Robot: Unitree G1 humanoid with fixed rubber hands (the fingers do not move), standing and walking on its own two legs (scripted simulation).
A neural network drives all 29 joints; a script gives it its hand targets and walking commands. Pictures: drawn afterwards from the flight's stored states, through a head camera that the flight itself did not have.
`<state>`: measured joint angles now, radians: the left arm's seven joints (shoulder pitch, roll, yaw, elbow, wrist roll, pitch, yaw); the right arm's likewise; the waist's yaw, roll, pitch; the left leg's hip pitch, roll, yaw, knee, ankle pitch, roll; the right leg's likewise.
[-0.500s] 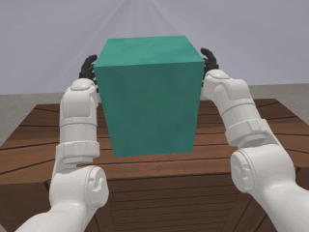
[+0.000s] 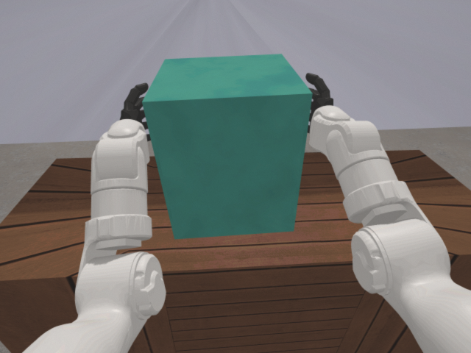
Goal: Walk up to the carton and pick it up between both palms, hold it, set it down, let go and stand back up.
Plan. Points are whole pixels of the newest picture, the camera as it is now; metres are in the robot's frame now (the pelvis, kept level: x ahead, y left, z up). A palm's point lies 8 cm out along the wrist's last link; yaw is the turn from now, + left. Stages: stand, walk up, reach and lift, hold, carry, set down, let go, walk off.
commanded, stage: hold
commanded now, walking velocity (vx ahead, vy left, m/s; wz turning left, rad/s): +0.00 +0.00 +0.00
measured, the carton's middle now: (229, 144) +0.39 +0.03 +0.23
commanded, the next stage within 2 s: set down in 0.32 s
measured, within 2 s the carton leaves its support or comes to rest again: neither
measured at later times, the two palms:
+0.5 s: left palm (127, 114) +0.37 +0.18 +0.30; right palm (318, 105) +0.38 -0.12 +0.31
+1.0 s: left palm (135, 144) +0.39 +0.19 +0.24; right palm (304, 141) +0.40 -0.11 +0.24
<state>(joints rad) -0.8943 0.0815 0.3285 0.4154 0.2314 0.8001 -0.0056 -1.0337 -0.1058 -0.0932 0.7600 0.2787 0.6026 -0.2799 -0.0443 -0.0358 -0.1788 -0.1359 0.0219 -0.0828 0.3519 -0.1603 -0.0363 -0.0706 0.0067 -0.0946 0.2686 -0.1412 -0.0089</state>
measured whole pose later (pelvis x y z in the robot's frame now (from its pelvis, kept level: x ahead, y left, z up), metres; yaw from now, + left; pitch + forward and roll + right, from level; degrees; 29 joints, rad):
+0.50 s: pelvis +0.00 +0.00 +0.00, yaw +0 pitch -3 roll -1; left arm -0.95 0.09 0.36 0.42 0.24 0.77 -0.01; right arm -1.09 -0.11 -0.10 0.81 0.28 0.53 -0.27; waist -0.04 -0.04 -0.18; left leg -0.14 0.02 -0.08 0.35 -0.16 -0.04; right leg -0.07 0.01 -0.09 0.27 -0.14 -0.01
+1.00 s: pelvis +0.01 +0.00 +0.00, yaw +0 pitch -6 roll -1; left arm -0.81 0.05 0.37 0.42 0.32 0.55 -0.04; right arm -0.92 -0.01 -0.13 0.90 0.18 0.15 -0.22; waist -0.04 -0.08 -0.07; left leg -0.06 0.02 -0.08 0.35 -0.19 -0.03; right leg 0.01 0.01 -0.09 0.27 -0.17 -0.01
